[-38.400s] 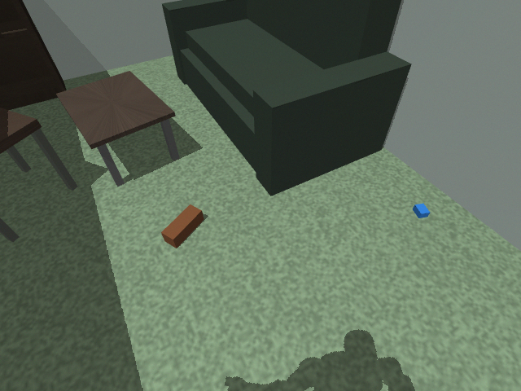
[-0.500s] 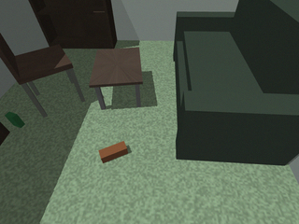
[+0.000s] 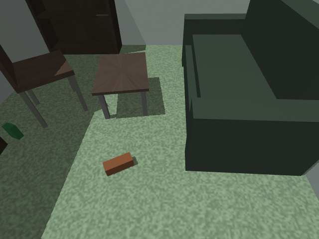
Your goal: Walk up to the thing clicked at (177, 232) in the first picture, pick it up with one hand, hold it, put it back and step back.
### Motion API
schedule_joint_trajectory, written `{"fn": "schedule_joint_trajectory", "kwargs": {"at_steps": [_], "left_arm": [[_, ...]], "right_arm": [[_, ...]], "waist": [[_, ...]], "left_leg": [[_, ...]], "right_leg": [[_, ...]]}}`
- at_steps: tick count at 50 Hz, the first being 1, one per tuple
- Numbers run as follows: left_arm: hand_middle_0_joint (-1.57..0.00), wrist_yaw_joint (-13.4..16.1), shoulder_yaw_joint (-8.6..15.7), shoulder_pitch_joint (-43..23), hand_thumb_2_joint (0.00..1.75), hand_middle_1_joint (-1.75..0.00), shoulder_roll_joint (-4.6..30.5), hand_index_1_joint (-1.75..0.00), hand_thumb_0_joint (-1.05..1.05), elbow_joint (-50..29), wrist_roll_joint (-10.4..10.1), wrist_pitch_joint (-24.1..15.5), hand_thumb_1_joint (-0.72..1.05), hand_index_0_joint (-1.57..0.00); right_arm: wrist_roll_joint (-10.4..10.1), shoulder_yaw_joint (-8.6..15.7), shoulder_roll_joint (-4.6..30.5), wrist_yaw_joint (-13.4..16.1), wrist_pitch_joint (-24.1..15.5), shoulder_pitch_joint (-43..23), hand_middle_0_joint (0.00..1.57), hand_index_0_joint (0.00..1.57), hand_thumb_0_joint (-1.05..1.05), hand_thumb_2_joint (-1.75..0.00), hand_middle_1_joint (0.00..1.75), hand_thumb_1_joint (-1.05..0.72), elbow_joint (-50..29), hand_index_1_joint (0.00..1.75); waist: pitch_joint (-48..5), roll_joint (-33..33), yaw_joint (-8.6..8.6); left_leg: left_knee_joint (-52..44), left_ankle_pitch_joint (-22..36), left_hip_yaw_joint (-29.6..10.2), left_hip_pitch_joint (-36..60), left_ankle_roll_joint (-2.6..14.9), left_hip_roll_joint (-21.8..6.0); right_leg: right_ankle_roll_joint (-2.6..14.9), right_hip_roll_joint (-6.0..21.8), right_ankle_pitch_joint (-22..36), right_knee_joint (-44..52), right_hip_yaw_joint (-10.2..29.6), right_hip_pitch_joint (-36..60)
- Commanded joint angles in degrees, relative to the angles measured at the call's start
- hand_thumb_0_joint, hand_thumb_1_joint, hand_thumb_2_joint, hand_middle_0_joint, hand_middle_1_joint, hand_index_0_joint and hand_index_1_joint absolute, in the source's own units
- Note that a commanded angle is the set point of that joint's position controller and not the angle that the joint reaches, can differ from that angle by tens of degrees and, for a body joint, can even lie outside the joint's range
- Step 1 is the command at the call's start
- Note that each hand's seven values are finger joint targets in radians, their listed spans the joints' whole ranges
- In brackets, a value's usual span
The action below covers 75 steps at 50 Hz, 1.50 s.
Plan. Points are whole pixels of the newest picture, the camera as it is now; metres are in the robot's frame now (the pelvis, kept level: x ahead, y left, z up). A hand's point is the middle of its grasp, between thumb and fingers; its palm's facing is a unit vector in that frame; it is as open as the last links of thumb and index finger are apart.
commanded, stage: stand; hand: left
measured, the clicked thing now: (118, 163) +0.77 +0.35 -0.75
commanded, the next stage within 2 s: walk up in 0.12 s
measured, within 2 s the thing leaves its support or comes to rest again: neither
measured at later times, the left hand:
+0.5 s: hand out of the picture +0.10 +0.35 -0.18, palm faces -0.02 -0.93 -0.36, open 7.4 cm
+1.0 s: hand (93, 174) +0.37 +0.27 -0.14, palm faces -0.06 -0.92 -0.38, open 7.4 cm
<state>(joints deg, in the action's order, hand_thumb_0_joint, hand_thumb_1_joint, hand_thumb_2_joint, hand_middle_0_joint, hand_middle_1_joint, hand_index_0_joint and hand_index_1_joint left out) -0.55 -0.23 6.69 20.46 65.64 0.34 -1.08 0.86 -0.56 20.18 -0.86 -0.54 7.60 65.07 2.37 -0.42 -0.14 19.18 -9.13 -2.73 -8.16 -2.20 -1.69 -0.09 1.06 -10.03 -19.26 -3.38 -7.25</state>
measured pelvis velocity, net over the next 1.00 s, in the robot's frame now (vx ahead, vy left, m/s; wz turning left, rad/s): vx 0.26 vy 0.01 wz -0.08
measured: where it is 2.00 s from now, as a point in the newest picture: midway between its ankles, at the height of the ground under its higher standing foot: outside the picture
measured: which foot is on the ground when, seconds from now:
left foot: down 0.00-0.18, up 0.20-0.38, down 0.40-0.90, up 0.92-1.00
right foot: down 0.00-0.42, up 0.44-0.84, down 0.86-1.00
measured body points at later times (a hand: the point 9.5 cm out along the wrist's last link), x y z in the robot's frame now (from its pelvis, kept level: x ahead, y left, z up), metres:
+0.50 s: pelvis +0.09 +0.06 -0.02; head +0.09 +0.09 +0.43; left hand +0.10 +0.40 -0.16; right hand +0.14 -0.27 -0.12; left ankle +0.14 +0.18 -0.75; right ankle +0.02 -0.09 -0.70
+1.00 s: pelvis +0.26 +0.01 -0.02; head +0.28 -0.01 +0.43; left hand +0.38 +0.31 -0.11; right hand +0.29 -0.30 -0.15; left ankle +0.20 +0.17 -0.67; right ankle +0.30 -0.09 -0.75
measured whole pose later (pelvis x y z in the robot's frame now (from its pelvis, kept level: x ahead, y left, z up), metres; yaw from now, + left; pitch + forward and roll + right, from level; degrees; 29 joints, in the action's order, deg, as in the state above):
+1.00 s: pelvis +0.26 +0.01 -0.02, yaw -4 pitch -3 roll +2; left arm -2.7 3.1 13.2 21.1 48.0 -0.2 -3.6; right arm 0.2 2.0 22.7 -0.9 -2.2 17.8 49.3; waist 6.3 -0.9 -0.8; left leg 63.7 -28.2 0.5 -18.3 1.3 -1.7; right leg 2.2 2.1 -14.0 -34.1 -1.4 -17.0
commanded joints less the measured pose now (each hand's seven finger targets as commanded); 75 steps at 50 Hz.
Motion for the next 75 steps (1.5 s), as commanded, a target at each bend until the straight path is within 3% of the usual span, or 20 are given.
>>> {"fn": "schedule_joint_trajectory", "kwargs": {"at_steps": [1, 5, 6, 9, 11, 19, 20, 22, 24, 26, 35, 42, 43, 45, 47, 52, 59, 62, 65, 75], "left_arm": [[-0.2, 0.6, 2.4, -2.5, 0.9, -0.3, 12.6, -0.3, 0.0, -3.3, 0.1, -1.1, 0.9, -0.2], [-0.2, 0.6, 2.4, -2.4, 0.9, -0.3, 12.5, -0.3, 0.0, -3.4, 0.0, -1.2, 0.9, -0.2], [-0.2, -0.4, 5.5, 2.4, 0.9, -0.3, 15.8, -0.3, 0.0, -6.0, 0.7, -1.6, 0.9, -0.2], [-0.2, -0.6, 8.3, 8.4, 0.9, -0.3, 19.9, -0.3, 0.0, -5.8, 1.9, -2.0, 0.9, -0.2], [-0.2, -0.4, 8.7, 6.5, 0.9, -0.3, 19.4, -0.3, 0.0, -8.4, 1.8, -2.7, 0.9, -0.2], [-0.2, -1.9, 7.3, -1.8, 0.9, -0.3, 15.9, -0.3, 0.0, -15.4, 1.4, -1.9, 0.9, -0.2], [-0.2, -1.9, 6.2, 0.2, 0.9, -0.3, 12.7, -0.3, 0.0, -16.0, 1.9, -1.5, 0.9, -0.2], [-0.2, -1.5, 5.1, 8.5, 0.9, -0.3, 9.8, -0.3, 0.0, -15.3, 0.9, -0.8, 0.9, -0.2], [-0.2, -1.1, 6.0, 9.8, 0.9, -0.3, 15.6, -0.3, 0.0, -14.5, 0.4, -0.6, 0.9, -0.2], [-0.2, -1.4, 6.7, 14.0, 0.9, -0.3, 16.4, -0.3, 0.0, -12.1, -0.1, -0.8, 0.9, -0.2], [-0.2, -3.6, 6.2, 5.2, 0.9, -0.3, 13.0, -0.3, 0.0, -17.7, 1.0, -1.0, 0.9, -0.2], [-0.2, -3.4, 7.1, 10.5, 0.9, -0.3, 12.8, -0.3, 0.0, -17.3, 0.9, -2.3, 0.9, -0.2], [-0.2, -2.7, 8.3, 16.0, 0.9, -0.3, 15.0, -0.3, 0.0, -16.0, 0.9, -2.9, 0.9, -0.2], [-0.2, -1.5, 9.8, 20.1, 0.9, -0.3, 22.1, -0.3, 0.0, -16.8, 0.3, -3.2, 0.9, -0.2], [-0.2, -0.9, 9.3, 17.2, 0.9, -0.3, 19.9, -0.3, 0.0, -18.2, -1.0, -2.5, 0.9, -0.2], [-0.2, 0.1, 6.8, 10.1, 0.9, -0.3, 14.6, -0.3, 0.0, -21.1, -0.3, -3.0, 0.9, -0.2], [-0.2, 1.3, 5.8, 7.4, 0.9, -0.3, 15.2, -0.3, 0.0, -21.8, -0.4, -1.6, 0.9, -0.2], [-0.2, 1.6, 4.9, 5.5, 0.9, -0.3, 14.1, -0.3, 0.0, -21.8, -1.6, 0.0, 0.9, -0.2], [-0.2, 2.4, 4.8, 9.9, 0.9, -0.3, 12.7, -0.3, 0.0, -19.6, -2.5, 1.9, 0.9, -0.2], [-0.2, 2.2, 5.0, 11.7, 0.9, -0.3, 11.3, -0.3, 0.0, -12.6, -0.5, -0.6, 0.9, -0.2]], "right_arm": [[-0.3, 2.1, 12.1, 0.8, -1.2, -2.0, 0.2, 0.2, 0.0, -0.9, 0.3, -0.9, -3.1, 0.3], [-0.4, 2.1, 12.4, 1.0, -1.2, -2.7, 0.2, 0.2, 0.0, -0.9, 0.3, -0.9, -3.2, 0.3], [0.4, 4.9, 15.6, -0.2, -1.7, 0.9, 0.2, 0.2, 0.0, -0.9, 0.3, -0.9, -6.1, 0.3], [1.8, 5.6, 14.3, -1.1, -0.9, -4.0, 0.2, 0.2, 0.0, -0.9, 0.3, -0.9, -9.5, 0.3], [1.5, 6.1, 14.2, -1.4, -1.5, -3.1, 0.2, 0.2, 0.0, -0.9, 0.3, -0.9, -10.3, 0.3], [1.5, 9.3, 13.5, -2.4, -2.7, 13.6, 0.2, 0.2, 0.0, -0.9, 0.3, -0.9, -8.7, 0.3], [1.6, 10.6, 16.4, -1.6, -2.9, 20.5, 0.2, 0.2, 0.0, -0.9, 0.3, -0.9, -6.7, 0.3], [2.5, 11.4, 23.2, -0.5, -3.8, 18.1, 0.2, 0.2, 0.0, -0.9, 0.3, -0.9, -10.3, 0.3], [0.8, 10.7, 23.7, -0.7, -3.7, 7.5, 0.2, 0.2, 0.0, -0.9, 0.3, -0.9, -14.2, 0.3], [0.6, 9.2, 19.0, -0.6, -4.5, 5.3, 0.2, 0.2, 0.0, -0.9, 0.3, -0.9, -16.2, 0.3], [-0.1, 9.0, 18.4, -0.4, -5.7, 12.0, 0.2, 0.2, 0.0, -0.9, 0.3, -0.9, -17.9, 0.3], [-0.2, 7.8, 16.8, -0.1, -4.3, 11.6, 0.2, 0.2, 0.0, -0.9, 0.3, -0.9, -20.9, 0.3], [-0.4, 6.8, 14.1, -0.1, -4.2, 14.2, 0.2, 0.2, 0.0, -0.9, 0.3, -0.9, -21.1, 0.3], [-1.2, 5.4, 11.9, 0.4, -3.7, 15.9, 0.2, 0.2, 0.0, -0.9, 0.3, -0.9, -22.2, 0.3], [-0.7, 6.6, 15.8, 1.4, -3.5, 13.1, 0.2, 0.2, 0.0, -0.9, 0.3, -0.9, -20.6, 0.3], [-1.1, 5.7, 11.6, 0.5, -2.0, 15.6, 0.2, 0.2, 0.0, -0.9, 0.3, -0.9, -18.9, 0.3], [-0.8, 5.3, 10.0, 1.6, -2.2, 10.2, 0.2, 0.2, 0.0, -0.9, 0.3, -0.9, -18.1, 0.3], [0.1, 6.7, 13.6, 1.9, -2.0, 10.6, 0.2, 0.2, 0.0, -0.9, 0.3, -0.9, -17.5, 0.3], [-0.4, 7.3, 19.5, 1.9, -1.8, 4.4, 0.2, 0.2, 0.0, -0.9, 0.3, -0.9, -19.8, 0.3], [-0.3, 5.5, 14.5, 1.2, 0.9, -1.6, 0.2, 0.2, 0.0, -0.9, 0.3, -0.9, -19.6, 0.3]], "waist": [[-2.7, 0.1, 0.36], [-3.8, -0.4, 0.01], [-9.5, 1.0, -0.9], [3.0, 9.4, -4.87], [7.8, 5.7, -4.16], [1.5, 5.4, 6.18], [-1.9, -4.7, 9.14], [-1.2, -15.0, 6.23], [4.7, -8.9, 2.11], [4.0, -8.7, -0.42], [5.1, -6.8, 2.88], [-0.9, -2.4, -1.36], [-5.5, 4.8, -3.84], [-6.9, 18.3, -4.99], [-2.0, 10.3, -4.59], [0.8, 7.3, 0.33], [-4.4, 9.0, -0.66], [-4.1, 2.6, 1.38], [-7.2, -12.5, -0.24], [-11.0, -8.3, -2.48]], "left_leg": [[-3.1, 2.9, -4.0, -1.6, 2.9, -5.3], [-2.7, 5.7, -3.8, -0.1, 2.73, -5.4], [3.0, -19.5, -1.9, -1.5, 6.15, -1.8], [24.8, -21.3, 3.5, -26.8, 4.04, 0.2], [26.5, -15.3, 0.0, -30.5, 3.61, -4.2], [10.5, -0.7, 6.9, 8.3, 2.21, -0.6], [9.5, -4.4, 3.8, 17.8, 2.75, -1.1], [-12.0, -40.8, -34.6, 7.9, 9.82, -20.5], [-12.7, -40.7, -31.4, -3.0, 14.42, -21.9], [-8.7, -27.7, -18.2, -0.4, 12.65, -16.7], [-5.6, -1.3, -1.3, 0.7, 13.8, -14.1], [12.7, 12.8, 4.6, -2.9, 10.3, -10.2], [25.5, 12.6, 6.3, -5.1, 8.49, -7.4], [46.0, -20.8, 7.4, -24.9, 4.18, 3.8], [51.3, -22.2, 0.4, -24.8, 3.88, -0.8], [42.8, -12.6, 1.3, -15.4, 2.91, -0.5], [19.0, -3.5, 4.3, -8.3, 2.24, 0.4], [11.6, 14.5, -0.2, -0.9, 5.0, -1.3], [4.2, 21.7, -22.8, -4.5, 19.36, -20.6], [17.5, 14.0, -5.5, -1.6, 10.66, -8.1]], "right_leg": [[1.05, 7.0, 1.9, 4.3, 7.0, 1.5], [1.01, 7.0, 4.8, 3.7, 6.6, 2.3], [3.56, 3.9, -19.8, 1.2, 6.3, 6.8], [10.9, 18.7, -41.0, 13.9, 25.5, 8.9], [14.61, 21.6, -28.0, 13.5, 25.9, 8.2], [7.41, 7.5, -20.7, -4.5, 4.3, -18.6], [6.01, 4.2, -21.3, -18.9, 2.2, -24.5], [3.47, -5.7, -23.6, -45.8, 8.9, -32.3], [3.85, 0.5, -17.4, -46.9, 12.3, -27.9], [2.93, 2.5, -11.0, -43.5, 11.9, -26.7], [0.46, 3.9, -2.7, -22.2, 5.4, -22.1], [3.06, -0.8, -0.3, -10.1, -1.4, -2.4], [4.35, -0.3, -1.2, -7.0, 1.4, 6.7], [14.0, 20.8, 1.6, 2.4, 37.6, 15.6], [18.55, 21.2, 10.1, 0.5, 33.8, 7.0], [12.91, 10.3, 25.9, -2.8, 9.6, -7.6], [11.71, 12.1, 35.6, -13.4, 8.5, -4.8], [6.96, 9.0, 16.7, -19.3, 8.3, -13.6], [1.83, -1.9, -26.4, -38.0, 6.0, -11.5], [0.49, -1.3, -5.1, -4.7, 1.7, -3.0]]}}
